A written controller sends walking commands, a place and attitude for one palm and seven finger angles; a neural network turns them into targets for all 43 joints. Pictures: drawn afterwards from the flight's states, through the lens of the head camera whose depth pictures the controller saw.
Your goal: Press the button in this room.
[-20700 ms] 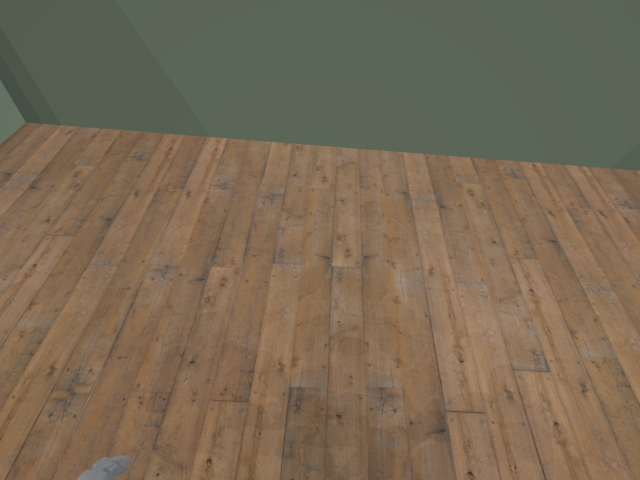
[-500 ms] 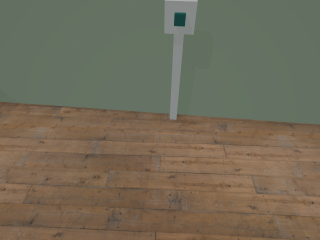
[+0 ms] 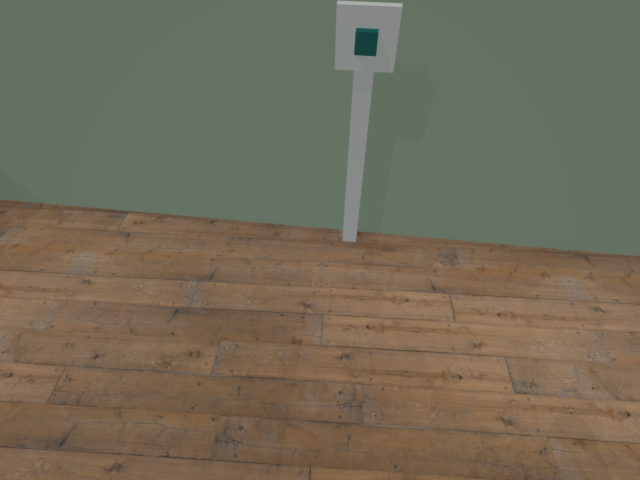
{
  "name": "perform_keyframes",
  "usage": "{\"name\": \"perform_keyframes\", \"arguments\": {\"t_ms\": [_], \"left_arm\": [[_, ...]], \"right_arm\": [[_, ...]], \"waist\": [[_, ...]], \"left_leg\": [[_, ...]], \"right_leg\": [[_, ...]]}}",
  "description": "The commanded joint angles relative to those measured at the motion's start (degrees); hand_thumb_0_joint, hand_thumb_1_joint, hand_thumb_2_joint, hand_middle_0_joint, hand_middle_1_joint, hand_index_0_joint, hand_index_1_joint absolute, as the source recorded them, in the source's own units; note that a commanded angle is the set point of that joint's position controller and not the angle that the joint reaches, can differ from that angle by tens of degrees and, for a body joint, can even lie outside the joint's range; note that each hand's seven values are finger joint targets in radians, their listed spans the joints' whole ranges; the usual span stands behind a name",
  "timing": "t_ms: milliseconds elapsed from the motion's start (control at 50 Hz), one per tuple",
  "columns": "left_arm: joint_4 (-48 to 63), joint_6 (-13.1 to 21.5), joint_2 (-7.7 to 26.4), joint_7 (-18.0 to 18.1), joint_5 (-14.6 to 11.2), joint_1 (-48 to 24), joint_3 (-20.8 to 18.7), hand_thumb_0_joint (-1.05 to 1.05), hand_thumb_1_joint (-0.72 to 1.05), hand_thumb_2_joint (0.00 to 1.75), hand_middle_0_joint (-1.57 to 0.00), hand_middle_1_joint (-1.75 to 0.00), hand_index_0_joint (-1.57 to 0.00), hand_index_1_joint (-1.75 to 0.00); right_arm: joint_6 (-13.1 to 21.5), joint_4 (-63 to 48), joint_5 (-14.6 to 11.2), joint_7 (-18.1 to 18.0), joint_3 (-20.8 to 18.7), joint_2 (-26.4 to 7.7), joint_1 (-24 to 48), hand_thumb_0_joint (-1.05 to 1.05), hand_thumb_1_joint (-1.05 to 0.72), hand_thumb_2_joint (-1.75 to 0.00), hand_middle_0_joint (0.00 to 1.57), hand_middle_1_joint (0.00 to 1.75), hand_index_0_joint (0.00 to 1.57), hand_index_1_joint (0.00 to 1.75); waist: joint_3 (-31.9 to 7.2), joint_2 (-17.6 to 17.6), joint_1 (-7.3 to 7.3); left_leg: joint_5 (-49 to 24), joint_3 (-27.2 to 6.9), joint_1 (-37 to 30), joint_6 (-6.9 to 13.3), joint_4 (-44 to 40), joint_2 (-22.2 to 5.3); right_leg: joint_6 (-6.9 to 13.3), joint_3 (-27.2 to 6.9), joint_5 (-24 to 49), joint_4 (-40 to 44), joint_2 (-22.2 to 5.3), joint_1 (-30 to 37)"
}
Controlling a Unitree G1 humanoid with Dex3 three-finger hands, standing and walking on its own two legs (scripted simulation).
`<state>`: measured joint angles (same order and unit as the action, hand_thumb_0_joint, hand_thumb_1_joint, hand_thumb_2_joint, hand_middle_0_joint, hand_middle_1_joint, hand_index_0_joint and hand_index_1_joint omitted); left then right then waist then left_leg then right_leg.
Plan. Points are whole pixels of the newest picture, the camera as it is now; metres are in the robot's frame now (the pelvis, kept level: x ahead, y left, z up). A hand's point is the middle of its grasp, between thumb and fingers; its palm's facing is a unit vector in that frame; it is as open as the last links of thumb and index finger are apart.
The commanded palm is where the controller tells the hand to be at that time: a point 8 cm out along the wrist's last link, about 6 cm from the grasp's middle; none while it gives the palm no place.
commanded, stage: look at it before walking up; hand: left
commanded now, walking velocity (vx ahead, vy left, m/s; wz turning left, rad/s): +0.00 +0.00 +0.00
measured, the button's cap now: (366, 41) +1.16 -0.06 +0.07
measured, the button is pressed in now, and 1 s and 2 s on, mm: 0 0 0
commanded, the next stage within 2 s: walk to a spot facing it in 0.14 s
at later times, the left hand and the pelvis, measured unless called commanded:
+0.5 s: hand out of the picture +0.01 +0.19 -0.19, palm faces -0.03 -0.98 -0.19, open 7.3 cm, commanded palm none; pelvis -0.01 +0.02 -0.01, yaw -5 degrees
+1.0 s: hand out of the picture +0.13 +0.15 -0.16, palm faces -0.27 -0.94 -0.21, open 7.3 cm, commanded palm none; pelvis +0.09 -0.03 +0.00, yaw -21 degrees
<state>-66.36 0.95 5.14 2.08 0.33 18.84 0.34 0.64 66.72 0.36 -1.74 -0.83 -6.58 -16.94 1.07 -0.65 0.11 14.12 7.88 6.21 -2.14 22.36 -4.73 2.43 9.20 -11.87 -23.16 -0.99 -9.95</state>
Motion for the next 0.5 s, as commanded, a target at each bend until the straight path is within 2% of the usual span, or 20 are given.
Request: {"name": "perform_keyframes", "arguments": {"t_ms": [0, 220, 280, 340, 380, 400, 440, 460, 480], "left_arm": [[1.55, 0.81, 5.89, 0.59, 0.21, 3.69, -0.86, 0.0, 0.9, 0.9, -0.2, -0.3, -0.2, -0.3], [2.26, 0.88, 6.68, 0.56, 0.11, 3.01, -1.04, 0.0, 0.9, 0.9, -0.2, -0.3, -0.2, -0.3], [2.79, -0.09, 7.25, 0.38, 0.23, 1.85, -1.99, 0.0, 0.9, 0.9, -0.2, -0.3, -0.2, -0.3], [4.38, -1.2, 8.92, -0.12, 0.45, -0.3, -3.34, 0.0, 0.9, 0.9, -0.2, -0.3, -0.2, -0.3], [5.89, -1.82, 9.61, -0.45, 0.68, -1.7, -4.08, 0.0, 0.9, 0.9, -0.2, -0.3, -0.2, -0.3], [6.74, -2.08, 9.75, -0.63, 0.8, -2.23, -4.47, 0.0, 0.9, 0.9, -0.2, -0.3, -0.2, -0.3], [8.54, -2.47, 9.64, -1.02, 0.97, -3.71, -4.97, 0.0, 0.9, 0.9, -0.2, -0.3, -0.2, -0.3], [9.48, -2.64, 9.14, -1.27, 1.07, -4.19, -5.18, 0.0, 0.9, 0.9, -0.2, -0.3, -0.2, -0.3], [10.19, -2.81, 8.07, -1.59, 1.1, -4.67, -5.31, 0.0, 0.9, 0.9, -0.2, -0.3, -0.2, -0.3]], "right_arm": [[0.16, -0.56, 0.18, -0.31, -0.54, -3.15, -5.55, 0.0, -0.9, -0.9, 0.2, 0.3, 0.2, 0.3], [0.71, -0.43, 0.1, -0.31, -0.61, -3.61, -6.29, 0.0, -0.9, -0.9, 0.2, 0.3, 0.2, 0.3], [0.13, -0.76, 0.15, -0.74, -1.29, -4.07, -5.48, 0.0, -0.9, -0.9, 0.2, 0.3, 0.2, 0.3], [-0.73, -2.09, 0.2, -0.96, -2.32, -5.18, -4.2, 0.0, -0.9, -0.9, 0.2, 0.3, 0.2, 0.3], [-1.24, -3.72, 0.27, -0.95, -3.09, -6.09, -3.21, 0.0, -0.9, -0.9, 0.2, 0.3, 0.2, 0.3], [-1.35, -4.49, 0.37, -0.98, -3.41, -6.48, -2.67, 0.0, -0.9, -0.9, 0.2, 0.3, 0.2, 0.3], [-1.31, -5.9, 0.47, -0.97, -4.13, -7.88, -1.76, 0.0, -0.9, -0.9, 0.2, 0.3, 0.2, 0.3], [-1.09, -6.45, 0.54, -1.01, -4.55, -9.18, -1.31, 0.0, -0.9, -0.9, 0.2, 0.3, 0.2, 0.3], [-0.79, -7.05, 0.62, -1.09, -4.96, -10.54, -1.04, 0.0, -0.9, -0.9, 0.2, 0.3, 0.2, 0.3]], "waist": [[5.18, 1.32, -0.34], [3.49, 0.9, -0.09], [4.14, 0.6, -0.08], [5.37, 0.67, -0.32], [5.67, 0.94, -0.48], [5.21, 0.84, -0.54], [4.78, -2.05, -0.68], [3.97, -5.37, -0.69], [1.99, -9.37, -0.8]], "left_leg": [[-2.79, -4.22, 2.48, 2.1, -3.93, -3.01], [-4.83, -4.67, 3.08, 2.35, -4.29, -3.43], [-5.48, -3.05, 2.52, 2.24, -1.0, -4.18], [-0.99, -1.56, 3.58, 2.22, 1.28, -4.89], [2.54, -1.84, 4.31, 2.5, 2.21, -5.62], [4.32, -2.12, 4.38, 2.9, 2.24, -6.25], [7.15, -4.56, 4.29, 4.21, 0.16, -8.97], [7.23, -6.96, 3.82, 5.57, -2.11, -11.9], [7.58, -9.62, 3.31, 7.67, -5.12, -16.35]], "right_leg": [[-1.23, -8.92, 1.74, 7.1, -7.32, -3.41], [-1.08, -7.98, 6.43, 5.05, -7.28, -0.57], [-0.49, -9.35, 10.33, 2.45, -7.2, -3.21], [0.1, -11.02, 7.42, 0.57, -7.18, -7.41], [0.31, -12.2, 3.86, -0.61, -6.47, -10.32], [0.37, -12.55, 2.17, -1.54, -6.03, -11.69], [-0.16, -11.54, -0.22, -5.99, -3.7, -14.56], [-0.81, -9.42, -0.21, -11.41, -1.95, -15.82], [-1.62, -6.37, -4.94, -20.1, -0.51, -16.24]]}}
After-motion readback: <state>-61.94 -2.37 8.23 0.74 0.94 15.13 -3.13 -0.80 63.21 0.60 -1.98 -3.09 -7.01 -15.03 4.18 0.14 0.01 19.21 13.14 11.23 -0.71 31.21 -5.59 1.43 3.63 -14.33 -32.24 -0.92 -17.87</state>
